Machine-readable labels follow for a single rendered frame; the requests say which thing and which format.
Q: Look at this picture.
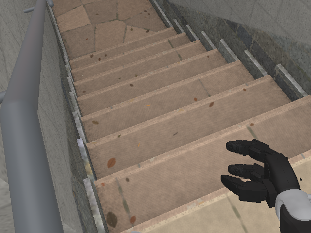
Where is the right robot forearm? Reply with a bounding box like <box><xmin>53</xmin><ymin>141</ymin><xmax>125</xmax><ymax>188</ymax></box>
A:
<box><xmin>275</xmin><ymin>189</ymin><xmax>311</xmax><ymax>233</ymax></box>

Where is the right robot hand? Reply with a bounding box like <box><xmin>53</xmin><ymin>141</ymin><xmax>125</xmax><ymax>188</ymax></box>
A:
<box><xmin>221</xmin><ymin>139</ymin><xmax>302</xmax><ymax>208</ymax></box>

